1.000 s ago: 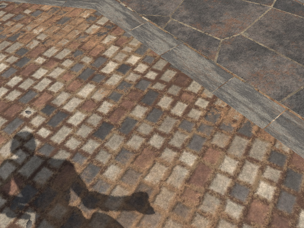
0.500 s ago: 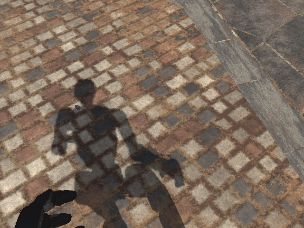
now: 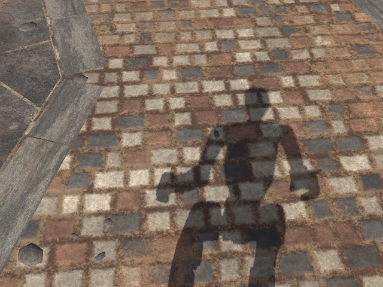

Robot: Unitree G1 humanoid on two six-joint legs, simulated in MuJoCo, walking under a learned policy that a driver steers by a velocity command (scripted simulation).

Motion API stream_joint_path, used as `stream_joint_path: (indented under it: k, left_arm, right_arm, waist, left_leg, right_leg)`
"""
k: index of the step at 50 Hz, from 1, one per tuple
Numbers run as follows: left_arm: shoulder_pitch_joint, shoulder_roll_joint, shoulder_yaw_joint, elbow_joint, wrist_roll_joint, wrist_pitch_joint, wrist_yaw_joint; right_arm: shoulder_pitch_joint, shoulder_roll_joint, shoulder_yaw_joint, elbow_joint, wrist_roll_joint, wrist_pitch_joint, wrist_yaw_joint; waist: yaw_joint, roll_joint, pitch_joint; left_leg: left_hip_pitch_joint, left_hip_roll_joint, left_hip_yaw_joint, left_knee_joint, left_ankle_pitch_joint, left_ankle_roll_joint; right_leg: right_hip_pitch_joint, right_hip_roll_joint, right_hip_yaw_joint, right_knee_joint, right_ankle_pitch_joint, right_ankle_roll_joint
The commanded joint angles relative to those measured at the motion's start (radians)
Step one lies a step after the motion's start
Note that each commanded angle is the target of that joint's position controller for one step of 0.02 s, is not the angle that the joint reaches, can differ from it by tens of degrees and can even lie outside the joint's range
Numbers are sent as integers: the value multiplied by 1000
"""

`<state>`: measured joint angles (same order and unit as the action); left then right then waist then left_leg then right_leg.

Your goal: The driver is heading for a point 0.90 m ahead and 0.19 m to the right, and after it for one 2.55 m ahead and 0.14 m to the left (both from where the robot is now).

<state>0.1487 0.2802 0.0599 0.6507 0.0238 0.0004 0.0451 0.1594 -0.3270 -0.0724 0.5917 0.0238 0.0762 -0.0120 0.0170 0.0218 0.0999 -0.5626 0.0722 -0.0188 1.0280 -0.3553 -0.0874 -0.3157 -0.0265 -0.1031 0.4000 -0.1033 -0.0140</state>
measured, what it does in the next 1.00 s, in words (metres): walks ahead, turning right: left foot, then right foot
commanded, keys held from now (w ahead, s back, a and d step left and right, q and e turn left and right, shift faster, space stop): q+shift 0.10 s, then shift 0.04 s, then e+shift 0.04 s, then w+e+shift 0.82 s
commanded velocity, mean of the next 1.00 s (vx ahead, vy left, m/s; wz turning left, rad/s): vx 0.60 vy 0.00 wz -0.30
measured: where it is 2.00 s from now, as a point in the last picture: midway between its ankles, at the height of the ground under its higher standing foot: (279, 153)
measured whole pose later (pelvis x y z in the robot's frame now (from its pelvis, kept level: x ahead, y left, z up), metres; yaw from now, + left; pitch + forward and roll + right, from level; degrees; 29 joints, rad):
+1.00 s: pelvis +0.42 -0.09 +0.00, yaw -23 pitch +0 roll +0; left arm 0.44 0.27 0.05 0.70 -0.02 -0.07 -0.02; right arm 0.09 -0.29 -0.02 0.61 -0.01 -0.13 0.00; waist 0.05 0.03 0.05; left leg -0.63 0.10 -0.14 1.11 -0.23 -0.02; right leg -0.18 0.14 0.08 0.48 -0.28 -0.15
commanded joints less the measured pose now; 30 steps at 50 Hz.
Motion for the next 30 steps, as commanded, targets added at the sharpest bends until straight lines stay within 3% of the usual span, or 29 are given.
stream_joint_path:
  k: [1, 4, 6, 7, 8, 9, 10, 11, 12, 13, 16, 19, 23, 26, 30]
  left_arm:
    - [-60, 188, 62, -61, -11, -12, -8]
    - [-55, 198, 73, -40, -29, -16, -25]
    - [-34, 168, 69, -18, -44, -14, -29]
    - [23, 121, 58, 7, -38, -9, -37]
    - [42, 65, 31, -42, 15, -3, -48]
    - [-77, 115, 45, -67, 1, -7, -32]
    - [-90, 153, 54, -58, -32, -6, -29]
    - [-55, 141, 54, -36, -39, -9, -34]
    - [-31, 139, 55, -7, -35, -9, -38]
    - [-18, 147, 58, 1, -38, -9, -45]
    - [-20, 145, 62, 10, -64, -30, -54]
    - [13, 120, 61, 18, -57, -35, -52]
    - [51, 101, 56, 16, -49, -25, -59]
    - [36, 75, 39, -2, -52, -24, -69]
    - [-26, 49, 13, -40, -63, -28, -98]
  right_arm:
    - [13, -78, -26, -74, 0, -6, 12]
    - [19, -88, -38, -73, 2, 9, 24]
    - [93, -92, -53, -42, 1, 13, 22]
    - [168, -146, -74, -20, 1, 9, 9]
    - [167, -263, -87, -49, -5, -3, -10]
    - [138, -243, -77, -74, -60, -30, -1]
    - [135, -187, -60, -51, -57, -51, 3]
    - [126, -129, -44, -17, -25, -66, 2]
    - [118, -98, -27, 0, -9, -77, 1]
    - [100, -105, -20, 11, -10, -87, -3]
    - [131, -95, -15, 30, -45, -130, -14]
    - [161, -85, -14, 60, -42, -160, -21]
    - [150, -80, -12, 80, -47, -175, -22]
    - [158, -84, -14, 100, -49, -176, -19]
    - [170, -103, -25, 127, -39, -167, -10]
  waist:
    - [-8, -190, -209]
    - [-14, -194, -205]
    - [-50, -144, -212]
    - [-63, 11, -186]
    - [-4, 357, -178]
    - [-100, 260, -256]
    - [-93, 165, -236]
    - [-72, 148, -218]
    - [-67, 175, -188]
    - [-54, 199, -146]
    - [-62, 140, -80]
    - [-52, 111, -67]
    - [-31, 95, -14]
    - [-37, 64, 34]
    - [-56, 41, 92]
  left_leg:
    - [100, 19, 33, -120, 21, 24]
    - [193, -3, 81, -288, 28, 65]
    - [366, -56, 96, -485, 114, 123]
    - [519, -5, -44, -620, 275, 186]
    - [648, 281, -433, -612, 654, 335]
    - [497, 351, -476, -678, 596, 459]
    - [490, 279, -379, -730, 198, 401]
    - [496, 229, -349, -774, -177, 335]
    - [508, 210, -340, -809, -309, 306]
    - [482, 201, -320, -847, -351, 292]
    - [543, 222, -232, -902, -269, 253]
    - [609, 246, -116, -923, -181, 225]
    - [560, 263, 6, -954, -105, 223]
    - [567, 263, 100, -958, -40, 216]
    - [623, 267, 207, -969, 33, 205]
  right_leg:
    - [150, -272, 130, -127, 77, -194]
    - [155, -295, 74, -78, 46, -157]
    - [75, -261, 9, 54, -26, -77]
    - [-89, -184, -61, 241, -155, 7]
    - [-416, -43, -101, 592, -586, 109]
    - [-432, -13, 87, 749, -583, 103]
    - [-431, -49, 113, 768, -451, 68]
    - [-462, -66, 108, 733, -337, 46]
    - [-488, -70, 96, 740, -258, 51]
    - [-493, -72, 99, 753, -181, 56]
    - [-584, -36, 180, 738, -30, 51]
    - [-652, -19, 228, 736, 39, 63]
    - [-655, -49, 209, 751, 101, 92]
    - [-673, -79, 171, 713, 131, 72]
    - [-656, -127, 109, 575, 127, 15]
